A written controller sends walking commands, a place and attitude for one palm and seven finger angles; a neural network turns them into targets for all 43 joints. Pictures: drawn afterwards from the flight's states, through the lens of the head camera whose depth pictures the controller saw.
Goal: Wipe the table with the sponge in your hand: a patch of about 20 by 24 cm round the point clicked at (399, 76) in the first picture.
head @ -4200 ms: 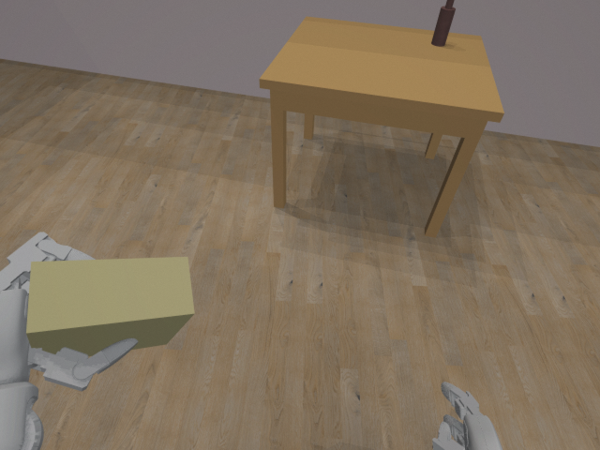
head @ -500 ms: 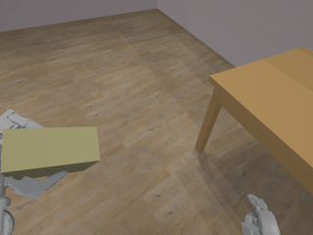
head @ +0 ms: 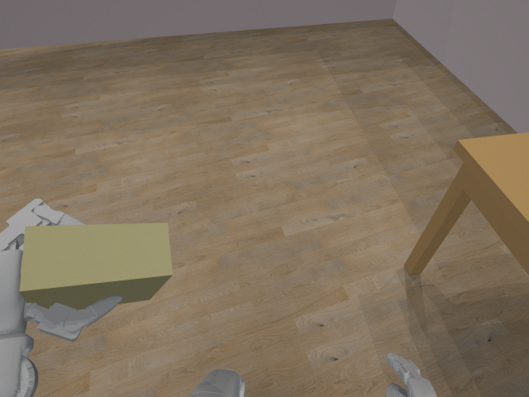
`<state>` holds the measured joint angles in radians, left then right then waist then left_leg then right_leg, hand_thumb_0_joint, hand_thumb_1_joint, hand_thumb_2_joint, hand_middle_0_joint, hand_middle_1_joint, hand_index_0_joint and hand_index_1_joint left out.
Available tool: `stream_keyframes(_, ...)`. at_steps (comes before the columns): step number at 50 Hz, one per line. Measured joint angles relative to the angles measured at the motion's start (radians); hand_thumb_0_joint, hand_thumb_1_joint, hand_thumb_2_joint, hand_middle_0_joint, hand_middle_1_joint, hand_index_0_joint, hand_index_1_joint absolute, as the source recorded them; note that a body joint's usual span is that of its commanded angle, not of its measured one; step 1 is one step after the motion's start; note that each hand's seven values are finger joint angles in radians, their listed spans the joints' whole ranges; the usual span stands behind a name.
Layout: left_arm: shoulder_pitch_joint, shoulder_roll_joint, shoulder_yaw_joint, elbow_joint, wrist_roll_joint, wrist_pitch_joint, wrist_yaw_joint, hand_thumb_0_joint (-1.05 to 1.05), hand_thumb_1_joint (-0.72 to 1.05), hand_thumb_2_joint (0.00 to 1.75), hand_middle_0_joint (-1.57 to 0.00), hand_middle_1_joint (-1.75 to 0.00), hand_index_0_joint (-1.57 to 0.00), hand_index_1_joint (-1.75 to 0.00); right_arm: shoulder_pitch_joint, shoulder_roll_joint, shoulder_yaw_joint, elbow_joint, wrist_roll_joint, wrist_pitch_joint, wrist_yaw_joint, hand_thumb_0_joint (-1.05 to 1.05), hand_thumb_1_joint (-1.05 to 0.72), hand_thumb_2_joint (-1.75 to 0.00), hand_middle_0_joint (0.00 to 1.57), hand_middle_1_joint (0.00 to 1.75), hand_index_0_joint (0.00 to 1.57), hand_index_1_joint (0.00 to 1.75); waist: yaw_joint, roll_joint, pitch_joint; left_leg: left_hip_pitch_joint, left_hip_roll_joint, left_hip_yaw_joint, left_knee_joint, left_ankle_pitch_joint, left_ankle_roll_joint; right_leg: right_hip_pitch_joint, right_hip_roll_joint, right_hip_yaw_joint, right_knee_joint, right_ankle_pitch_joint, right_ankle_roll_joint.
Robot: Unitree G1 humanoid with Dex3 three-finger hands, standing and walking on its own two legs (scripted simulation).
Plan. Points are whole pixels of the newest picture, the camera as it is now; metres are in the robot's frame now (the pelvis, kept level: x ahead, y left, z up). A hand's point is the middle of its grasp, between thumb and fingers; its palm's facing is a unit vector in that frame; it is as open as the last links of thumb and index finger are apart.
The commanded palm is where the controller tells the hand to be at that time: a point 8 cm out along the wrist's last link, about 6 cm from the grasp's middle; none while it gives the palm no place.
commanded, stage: walk to a spot facing it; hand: left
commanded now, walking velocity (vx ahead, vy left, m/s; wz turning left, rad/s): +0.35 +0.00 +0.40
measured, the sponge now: (120, 268) +0.22 +0.19 +0.15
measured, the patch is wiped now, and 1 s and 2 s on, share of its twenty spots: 0.00 0.00 0.00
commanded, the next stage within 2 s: turn to face it in 0.96 s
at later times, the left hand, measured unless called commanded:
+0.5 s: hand (52, 227) +0.24 +0.27 +0.19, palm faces +0.50 -0.74 -0.45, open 10.3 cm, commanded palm +0.20 +0.31 +0.18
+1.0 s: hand (59, 183) +0.33 +0.31 +0.17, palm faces +0.63 -0.67 -0.40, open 10.3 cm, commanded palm +0.26 +0.34 +0.18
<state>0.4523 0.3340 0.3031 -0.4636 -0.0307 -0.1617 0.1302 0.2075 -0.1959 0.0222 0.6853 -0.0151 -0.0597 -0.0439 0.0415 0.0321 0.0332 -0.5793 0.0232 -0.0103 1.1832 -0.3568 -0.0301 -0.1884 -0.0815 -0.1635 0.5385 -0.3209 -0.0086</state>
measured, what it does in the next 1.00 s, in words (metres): walks ahead, turning left: left foot, then right foot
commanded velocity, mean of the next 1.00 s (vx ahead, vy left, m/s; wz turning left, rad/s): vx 0.32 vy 0.00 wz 0.29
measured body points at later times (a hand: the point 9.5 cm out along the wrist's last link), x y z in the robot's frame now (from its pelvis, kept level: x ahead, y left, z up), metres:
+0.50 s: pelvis +0.07 +0.01 +0.00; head +0.09 +0.01 +0.45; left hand +0.21 +0.30 +0.22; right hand +0.26 -0.15 -0.10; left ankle +0.05 +0.15 -0.74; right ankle +0.15 -0.10 -0.70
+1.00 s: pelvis +0.18 +0.02 -0.02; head +0.21 +0.05 +0.43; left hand +0.29 +0.35 +0.19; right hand +0.41 -0.19 -0.08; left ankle +0.21 +0.14 -0.74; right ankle +0.16 -0.10 -0.70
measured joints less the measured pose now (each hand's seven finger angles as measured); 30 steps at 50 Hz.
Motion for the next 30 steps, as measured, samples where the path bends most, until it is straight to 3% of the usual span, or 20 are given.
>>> stream_keyframes(3,0.031,0.009,-0.002,-0.009,0.004,-0.008,0.002,-0.01,-0.50,0.99,-0.71,-1.36,-0.72,-1.35,0.006,-0.027,-0.026,-0.015,0.003,0.003,-0.018,0.01,-0.90,-0.90,0.21,0.30,0.20,0.30,-0.010,-0.031,0.011,0.008,0.025,0.059,-0.051,0.023,-0.005,0.037,-0.035,-0.023,-0.060,0.019,0.012)
stream_keyframes(9,0.033,0.042,0.028,-0.088,0.004,-0.013,0.041,-0.01,-0.50,0.99,-0.71,-1.36,-0.72,-1.36,0.025,-0.069,-0.072,-0.082,0.005,-0.013,-0.033,0.01,-0.91,-0.90,0.20,0.30,0.20,0.30,-0.007,-0.082,0.029,0.181,0.041,0.160,-0.495,0.007,0.023,0.035,-0.090,-0.057,-0.030,-0.016,0.039)
stream_keyframes(11,0.031,0.045,0.048,-0.133,-0.001,-0.021,0.059,-0.01,-0.50,0.99,-0.71,-1.36,-0.72,-1.36,0.025,-0.085,-0.079,-0.117,0.009,-0.019,-0.036,0.01,-0.91,-0.90,0.20,0.30,0.20,0.30,-0.006,-0.075,0.027,0.272,0.033,0.176,-0.637,0.062,0.041,-0.006,-0.100,-0.053,0.084,-0.071,0.048)
stream_keyframes(12,0.018,0.049,0.060,-0.144,-0.003,-0.030,0.068,-0.01,-0.50,0.99,-0.71,-1.36,-0.72,-1.36,0.010,-0.083,-0.088,-0.127,0.011,-0.023,-0.037,0.01,-0.91,-0.90,0.20,0.30,0.20,0.30,-0.015,-0.071,0.036,0.271,0.033,0.170,-0.638,0.143,0.051,-0.050,-0.100,-0.029,0.207,-0.113,0.049)
stream_keyframes(14,-0.031,0.068,0.078,-0.115,0.004,-0.049,0.070,-0.01,-0.50,0.99,-0.71,-1.36,-0.72,-1.36,-0.033,-0.042,-0.091,-0.114,0.019,-0.025,-0.031,0.01,-0.91,-0.90,0.20,0.30,0.19,0.30,-0.025,-0.090,0.064,0.261,0.027,0.165,-0.565,0.114,0.050,-0.151,-0.071,0.061,0.480,-0.194,0.040)
stream_keyframes(17,-0.045,0.081,0.088,-0.078,0.012,-0.041,0.049,-0.01,-0.50,0.99,-0.71,-1.36,-0.72,-1.36,-0.054,0.020,-0.062,-0.096,0.028,-0.026,-0.009,0.01,-0.91,-0.90,0.20,0.29,0.19,0.30,-0.041,-0.085,0.046,0.276,0.037,0.144,-0.577,0.079,0.042,-0.286,-0.030,0.087,0.675,-0.177,0.044)
stream_keyframes(21,0.017,0.057,0.070,-0.111,0.008,-0.053,0.029,-0.01,-0.50,0.99,-0.71,-1.36,-0.72,-1.36,-0.025,0.074,-0.017,-0.089,0.026,-0.052,0.007,0.01,-0.91,-0.90,0.20,0.30,0.20,0.30,-0.034,-0.050,0.023,0.323,0.059,0.127,-0.656,0.102,0.025,-0.340,-0.035,0.047,0.512,-0.070,0.053)
stream_keyframes(27,0.037,0.064,0.059,-0.062,0.010,-0.068,0.016,-0.01,-0.50,0.99,-0.71,-1.36,-0.72,-1.36,0.027,0.093,0.020,-0.064,0.016,-0.053,-0.009,0.01,-0.90,-0.90,0.21,0.30,0.20,0.30,0.002,0.007,0.001,0.353,0.088,0.093,-0.622,0.044,-0.001,-0.186,-0.008,-0.011,0.124,-0.014,0.061)
stream_keyframes(28,0.022,0.072,0.062,-0.046,0.012,-0.061,0.018,-0.01,-0.50,0.99,-0.71,-1.36,-0.72,-1.36,0.031,0.090,0.021,-0.063,0.017,-0.048,-0.013,0.01,-0.90,-0.90,0.21,0.30,0.20,0.30,0.003,0.008,-0.004,0.331,0.091,0.088,-0.562,0.000,0.010,-0.155,-0.002,-0.011,0.071,-0.001,0.043)
stream_keyframes(30,-0.033,0.051,0.048,-0.005,0.020,-0.044,0.017,-0.01,-0.50,0.99,-0.71,-1.36,-0.72,-1.36,0.011,0.063,0.014,-0.035,0.016,-0.032,-0.015,0.01,-0.90,-0.90,0.21,0.30,0.20,0.30,0.009,0.022,0.007,0.248,0.080,0.052,-0.327,-0.100,0.030,-0.167,-0.004,-0.025,0.122,0.060,-0.013)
